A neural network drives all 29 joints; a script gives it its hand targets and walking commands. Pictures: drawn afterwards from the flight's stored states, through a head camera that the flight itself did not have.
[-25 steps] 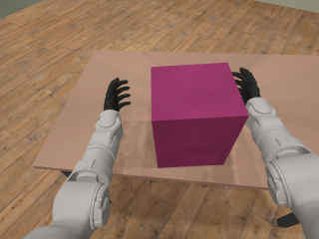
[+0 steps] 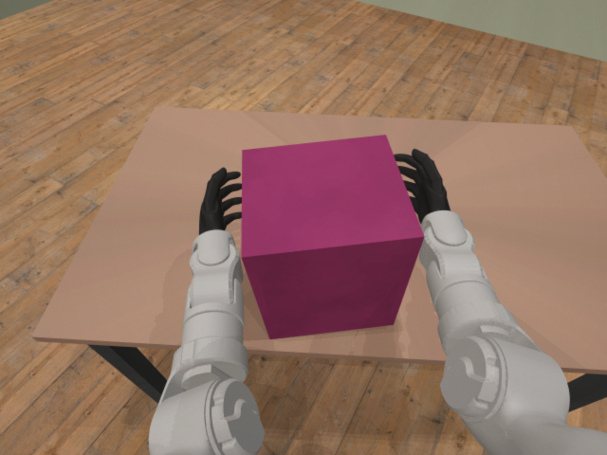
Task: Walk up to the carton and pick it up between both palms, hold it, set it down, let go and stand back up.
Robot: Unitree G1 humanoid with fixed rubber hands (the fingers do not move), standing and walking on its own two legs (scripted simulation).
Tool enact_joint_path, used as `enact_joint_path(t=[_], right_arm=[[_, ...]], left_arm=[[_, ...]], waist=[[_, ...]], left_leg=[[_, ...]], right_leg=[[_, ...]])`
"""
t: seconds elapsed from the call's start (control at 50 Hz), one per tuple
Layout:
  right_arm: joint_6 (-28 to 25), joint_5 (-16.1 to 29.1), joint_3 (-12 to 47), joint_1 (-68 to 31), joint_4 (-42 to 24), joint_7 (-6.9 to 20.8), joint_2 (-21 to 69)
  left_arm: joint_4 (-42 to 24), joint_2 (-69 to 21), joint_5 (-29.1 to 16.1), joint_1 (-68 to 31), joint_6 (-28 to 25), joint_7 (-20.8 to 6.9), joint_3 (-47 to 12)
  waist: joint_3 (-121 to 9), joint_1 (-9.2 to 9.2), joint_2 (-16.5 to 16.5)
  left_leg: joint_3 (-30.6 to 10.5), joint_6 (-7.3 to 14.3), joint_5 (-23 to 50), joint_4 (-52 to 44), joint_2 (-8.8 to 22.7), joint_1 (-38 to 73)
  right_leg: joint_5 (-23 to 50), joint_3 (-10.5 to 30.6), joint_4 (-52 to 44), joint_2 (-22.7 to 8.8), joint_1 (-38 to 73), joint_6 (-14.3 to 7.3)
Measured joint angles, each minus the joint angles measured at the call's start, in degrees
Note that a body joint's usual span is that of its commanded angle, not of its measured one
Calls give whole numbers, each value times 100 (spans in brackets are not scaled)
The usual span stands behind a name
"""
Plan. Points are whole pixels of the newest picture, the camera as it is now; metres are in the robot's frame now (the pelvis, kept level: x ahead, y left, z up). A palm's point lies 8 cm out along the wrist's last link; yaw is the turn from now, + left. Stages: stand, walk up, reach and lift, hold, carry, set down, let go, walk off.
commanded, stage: reach and lift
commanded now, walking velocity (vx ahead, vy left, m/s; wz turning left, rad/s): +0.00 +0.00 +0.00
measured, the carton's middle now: (323, 244) +0.41 +0.05 +0.02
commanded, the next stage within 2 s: none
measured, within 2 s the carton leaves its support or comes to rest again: leaves its support in 1.62 s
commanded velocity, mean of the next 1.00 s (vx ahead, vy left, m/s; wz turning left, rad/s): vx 0.00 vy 0.00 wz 0.00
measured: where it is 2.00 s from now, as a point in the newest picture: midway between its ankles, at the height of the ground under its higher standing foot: outside the picture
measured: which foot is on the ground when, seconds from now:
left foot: down 0.00-1.00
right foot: down 0.00-1.00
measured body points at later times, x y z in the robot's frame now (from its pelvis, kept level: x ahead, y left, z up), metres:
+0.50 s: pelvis -0.01 -0.01 +0.00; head +0.03 +0.01 +0.45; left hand +0.38 +0.20 +0.08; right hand +0.44 -0.09 +0.10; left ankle +0.01 +0.13 -0.75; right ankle -0.05 -0.12 -0.75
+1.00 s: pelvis +0.00 -0.01 +0.00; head +0.04 +0.00 +0.45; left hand +0.39 +0.19 +0.08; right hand +0.44 -0.11 +0.08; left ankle +0.01 +0.13 -0.75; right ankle -0.05 -0.12 -0.75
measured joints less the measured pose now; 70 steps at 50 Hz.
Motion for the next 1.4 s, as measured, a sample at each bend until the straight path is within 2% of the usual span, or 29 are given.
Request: enact_joint_path(t=[0.22, 0.34, 0.42, 0.48, 0.68, 0.86, 1.06, 1.26, 1.4], right_arm=[[-110, -130, -16, 254, -263, 31, 45], [-43, -231, 133, 330, -509, -43, 119], [-4, -295, 125, 303, -541, -133, 202], [6, -334, 43, 248, -494, -165, 248], [-66, -253, -211, 155, -282, 4, 212], [-130, -225, -248, 310, -284, 89, 171], [-131, -232, 28, 408, -387, -77, 161], [-256, -82, 225, 386, -231, -271, 138], [-248, 90, 234, 309, -103, -292, 131]], left_arm=[[-256, -141, 89, 27, 121, -55, -21], [-79, -111, 48, 47, -123, -151, 141], [85, -30, 45, -2, -206, -264, 296], [124, 11, 41, -31, -187, -299, 337], [-164, -37, 188, 3, 90, -204, 135], [-255, -119, 158, 105, 172, -94, -26], [-33, -86, 38, 58, 3, -131, 124], [273, 68, -59, -5, -238, -156, 165], [150, 137, -100, 9, -52, -131, -1]], waist=[[122, 39, 114], [70, 63, 202], [124, 38, 162], [156, 9, 92], [169, 1, -109], [56, -45, 27], [129, -32, 196], [145, -68, 103], [171, -80, -26]], left_leg=[[177, -36, 59, -45, 110, 0], [242, 7, 152, -149, 97, 15], [283, 67, 190, -223, 65, 141], [294, 23, 208, -259, 51, 205], [336, 27, 169, -203, 63, 182], [312, 17, 144, -162, 87, 55], [309, 4, 169, -230, 89, 155], [346, 17, 195, -243, 78, 208], [380, 44, 201, -199, 86, 177]], right_leg=[[20, -53, 10, 68, -52, -122], [3, -139, 61, 44, -84, -138], [-19, -168, 83, 8, 5, -129], [-30, -182, 95, -13, 50, -120], [38, -175, -16, -15, 91, -102], [54, -222, -74, 4, 18, -114], [10, -262, -38, 5, 79, -136], [29, -270, -24, -14, 114, -125], [91, -246, -55, -14, 103, -106]])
